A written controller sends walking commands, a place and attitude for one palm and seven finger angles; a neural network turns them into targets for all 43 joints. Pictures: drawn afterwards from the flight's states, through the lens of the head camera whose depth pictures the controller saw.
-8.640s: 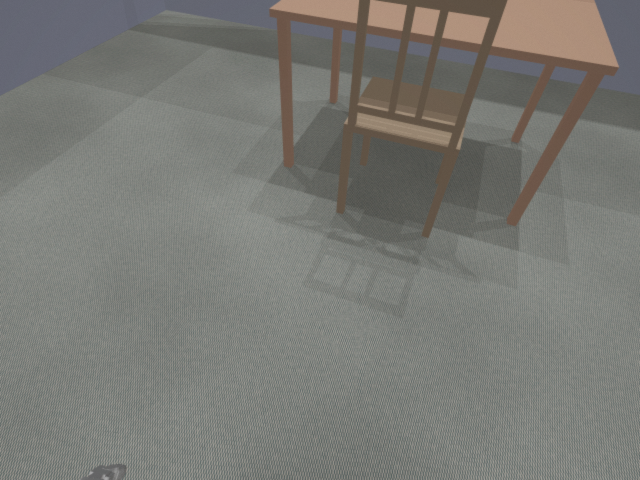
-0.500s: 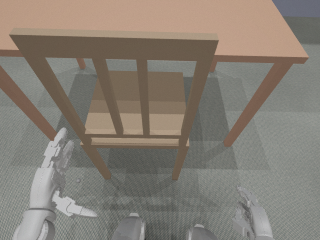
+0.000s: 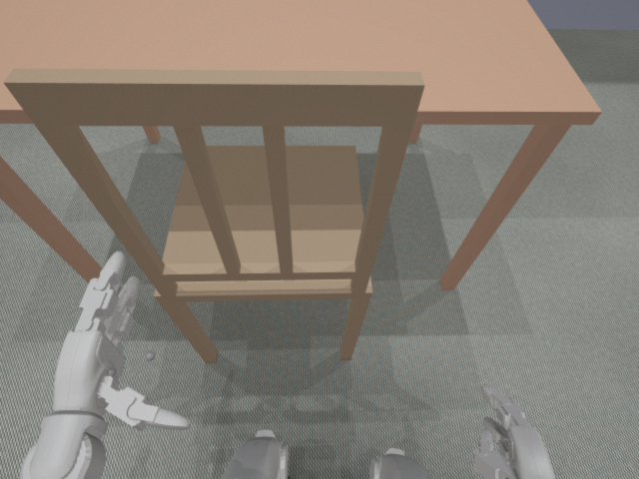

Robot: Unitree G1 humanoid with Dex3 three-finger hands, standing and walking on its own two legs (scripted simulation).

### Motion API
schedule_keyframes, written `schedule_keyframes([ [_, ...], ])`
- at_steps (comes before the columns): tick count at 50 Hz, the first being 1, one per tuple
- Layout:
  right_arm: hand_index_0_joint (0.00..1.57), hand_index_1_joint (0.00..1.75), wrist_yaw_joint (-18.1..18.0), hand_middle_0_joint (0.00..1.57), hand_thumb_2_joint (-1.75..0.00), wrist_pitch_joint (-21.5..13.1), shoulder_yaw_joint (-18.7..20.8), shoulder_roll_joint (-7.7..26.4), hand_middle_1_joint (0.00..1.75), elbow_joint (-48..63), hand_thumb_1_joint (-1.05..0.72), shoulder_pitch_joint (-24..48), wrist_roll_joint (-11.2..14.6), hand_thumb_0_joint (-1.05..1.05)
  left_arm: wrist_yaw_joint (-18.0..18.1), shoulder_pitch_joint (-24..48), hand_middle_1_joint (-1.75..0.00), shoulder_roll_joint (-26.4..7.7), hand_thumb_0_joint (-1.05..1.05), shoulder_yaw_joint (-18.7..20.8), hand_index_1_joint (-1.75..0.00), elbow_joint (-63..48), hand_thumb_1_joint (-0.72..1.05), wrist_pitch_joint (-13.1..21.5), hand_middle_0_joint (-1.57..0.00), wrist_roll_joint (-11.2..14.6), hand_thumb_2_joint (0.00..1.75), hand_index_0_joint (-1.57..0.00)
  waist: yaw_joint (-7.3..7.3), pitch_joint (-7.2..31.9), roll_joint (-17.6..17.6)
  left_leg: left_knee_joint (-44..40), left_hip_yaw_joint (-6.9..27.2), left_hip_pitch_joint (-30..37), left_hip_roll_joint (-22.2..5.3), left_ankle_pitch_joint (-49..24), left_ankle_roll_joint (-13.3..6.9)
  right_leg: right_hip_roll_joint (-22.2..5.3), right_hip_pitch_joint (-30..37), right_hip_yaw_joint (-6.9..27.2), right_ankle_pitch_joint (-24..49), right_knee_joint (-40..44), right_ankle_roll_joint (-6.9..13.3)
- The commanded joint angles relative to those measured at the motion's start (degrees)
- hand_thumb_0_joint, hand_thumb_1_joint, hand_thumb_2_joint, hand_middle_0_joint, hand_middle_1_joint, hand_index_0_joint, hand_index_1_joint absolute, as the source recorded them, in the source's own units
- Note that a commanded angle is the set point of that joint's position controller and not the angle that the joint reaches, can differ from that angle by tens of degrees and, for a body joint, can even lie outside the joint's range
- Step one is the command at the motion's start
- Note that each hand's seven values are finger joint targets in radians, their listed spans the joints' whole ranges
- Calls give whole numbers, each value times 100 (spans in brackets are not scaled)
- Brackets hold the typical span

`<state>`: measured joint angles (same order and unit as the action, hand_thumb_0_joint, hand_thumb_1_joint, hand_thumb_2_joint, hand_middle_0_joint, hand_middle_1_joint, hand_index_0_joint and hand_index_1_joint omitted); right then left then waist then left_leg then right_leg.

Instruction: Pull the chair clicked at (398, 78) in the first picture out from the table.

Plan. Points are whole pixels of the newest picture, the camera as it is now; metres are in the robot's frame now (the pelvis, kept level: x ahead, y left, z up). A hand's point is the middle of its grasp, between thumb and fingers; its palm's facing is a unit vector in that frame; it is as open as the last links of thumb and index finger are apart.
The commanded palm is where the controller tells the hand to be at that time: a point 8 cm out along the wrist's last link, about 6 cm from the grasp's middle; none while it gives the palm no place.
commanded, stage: raise the hand toward the chair's back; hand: left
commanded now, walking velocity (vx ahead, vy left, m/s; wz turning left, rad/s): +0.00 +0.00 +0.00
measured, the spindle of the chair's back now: (215, 212) +0.46 +0.18 +0.02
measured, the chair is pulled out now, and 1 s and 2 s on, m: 0.00 0.00 0.00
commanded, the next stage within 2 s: aim the fingers beside a spindle in 0.08 s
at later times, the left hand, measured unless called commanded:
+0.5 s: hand (171, 349) +0.26 +0.19 +0.03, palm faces +0.07 -1.00 -0.06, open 16.9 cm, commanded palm +0.23 +0.24 +0.03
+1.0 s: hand (196, 329) +0.29 +0.17 +0.00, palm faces +0.07 -1.00 -0.05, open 16.9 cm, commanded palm +0.27 +0.23 +0.01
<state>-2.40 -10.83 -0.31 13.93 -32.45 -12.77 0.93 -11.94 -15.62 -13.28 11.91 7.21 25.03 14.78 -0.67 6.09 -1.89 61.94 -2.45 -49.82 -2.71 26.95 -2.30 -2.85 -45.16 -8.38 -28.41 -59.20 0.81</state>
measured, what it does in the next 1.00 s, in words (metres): stands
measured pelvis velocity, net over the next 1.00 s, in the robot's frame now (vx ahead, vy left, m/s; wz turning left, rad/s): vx -0.01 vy -0.02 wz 0.00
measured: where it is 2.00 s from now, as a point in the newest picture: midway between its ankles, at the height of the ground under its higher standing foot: outside the picture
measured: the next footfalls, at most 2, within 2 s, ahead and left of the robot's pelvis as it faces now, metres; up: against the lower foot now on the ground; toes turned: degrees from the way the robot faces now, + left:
none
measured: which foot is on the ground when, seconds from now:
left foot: down 0.00-1.00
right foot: down 0.00-1.00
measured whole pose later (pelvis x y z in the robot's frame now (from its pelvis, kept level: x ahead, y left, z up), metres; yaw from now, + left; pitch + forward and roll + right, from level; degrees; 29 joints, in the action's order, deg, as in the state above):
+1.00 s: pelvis -0.01 -0.02 -0.02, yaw +0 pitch +18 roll -2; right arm -2.1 -9.0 -0.4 14.2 -33.6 -11.2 0.5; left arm -10.4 -2.4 -12.4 11.6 18.7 27.4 13.0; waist -1.2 6.9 -1.7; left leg 67.8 -1.9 -57.6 -3.5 28.2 -0.9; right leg -2.5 -53.7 -8.4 -30.8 -66.6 2.5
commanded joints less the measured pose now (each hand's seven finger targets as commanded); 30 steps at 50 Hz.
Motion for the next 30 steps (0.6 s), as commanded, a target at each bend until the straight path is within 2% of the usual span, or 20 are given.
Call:
schedule_keyframes([
  [1,20,30,-53,20,-90,-289,338,812,30,787,-90,142,34,0,22,319,-8,-764,0,388,-8,-1244,-50,442,-6,90,30,-6,-10,1488,-232,-1048,526,1397,128,-1538,150,299,515,306,1183,752,41],
  [8,20,30,-74,20,-90,-263,320,811,30,797,-90,188,59,0,-31,387,-8,-771,0,401,-8,-1042,-50,393,-6,110,30,-6,-46,1282,-42,-1017,498,1171,151,-1202,119,302,487,360,972,839,23],
  [9,20,30,-74,20,-90,-260,311,814,30,813,-90,178,60,0,-44,406,-8,-749,0,369,-8,-1052,-50,392,-6,98,30,-6,-43,1303,-115,-1031,489,1185,160,-1177,121,291,493,364,952,844,25],
  [10,20,30,-80,20,-90,-269,301,820,30,812,-90,180,54,0,-49,598,-8,-711,0,288,-8,-1051,-50,398,-6,95,30,-6,-96,1288,-54,-998,487,1144,168,-1117,111,284,452,378,922,840,12],
  [12,20,30,-95,20,-90,-295,312,815,30,762,-90,161,40,0,-48,701,-8,-724,0,327,-8,-1007,-50,453,-6,101,30,-6,-79,1394,-108,-910,476,1147,172,-1171,107,281,430,419,983,801,15],
  [13,20,30,-94,20,-90,-293,313,823,30,743,-90,147,36,0,-38,639,-8,-799,0,391,-8,-947,-50,462,-6,89,30,-6,-81,1416,45,-882,481,1074,167,-1202,101,288,475,421,1012,781,14],
  [15,20,30,-69,20,-90,-305,307,802,30,758,-90,165,33,0,-57,688,-8,-701,0,282,-8,-971,-50,511,-6,88,30,-6,-58,1460,-176,-858,453,1096,185,-1229,108,263,456,444,1054,760,21],
  [18,20,30,-78,20,-90,-293,317,820,30,701,-90,175,18,0,-24,892,-8,-828,0,395,-8,-834,-50,544,-6,61,30,-6,-77,1487,-16,-766,439,953,180,-1174,89,263,436,502,1018,730,9],
  [21,20,30,-50,20,-90,-279,321,796,30,723,-90,172,27,0,-22,806,-8,-811,0,426,-8,-804,-50,541,-6,74,30,-6,-13,1595,-166,-744,397,954,194,-1301,99,247,556,522,1196,688,21],
  [23,20,30,-59,20,-90,-238,325,816,30,683,-90,158,25,0,4,885,-8,-940,0,556,-8,-626,-50,527,-6,58,30,-6,-42,1562,72,-705,407,829,179,-1318,86,261,578,549,1229,678,10],
  [24,20,30,-48,20,-90,-239,318,796,30,711,-90,193,22,0,-23,951,-8,-763,0,388,-8,-655,-50,534,-6,71,30,-6,-61,1581,-26,-669,375,810,196,-1255,80,244,543,587,1197,682,-10],
  [25,20,30,-53,20,-90,-233,326,809,30,677,-90,178,28,0,-25,1051,-8,-861,0,481,-8,-608,-50,548,-6,74,30,-6,-71,1541,-68,-661,380,796,184,-1222,89,245,489,587,1155,679,1],
  [27,20,30,-40,20,-90,-254,332,792,30,695,-90,183,18,0,-37,1007,-8,-710,0,336,-8,-691,-50,604,-6,80,30,-6,-53,1681,-154,-638,372,894,184,-1327,84,240,493,573,1256,629,7],
  [29,20,30,-25,20,-90,-240,339,808,30,672,-90,162,13,0,-16,978,-8,-746,0,371,-8,-568,-50,598,-6,75,30,-6,-71,1695,39,-588,372,772,181,-1355,78,236,546,600,1325,607,-7],
  [30,20,30,-20,20,-90,-233,350,810,30,669,-90,164,12,0,-5,982,-8,-758,0,396,-8,-567,-50,613,-6,73,30,-6,-53,1707,-4,-580,370,752,181,-1350,82,233,529,599,1323,586,-7],
])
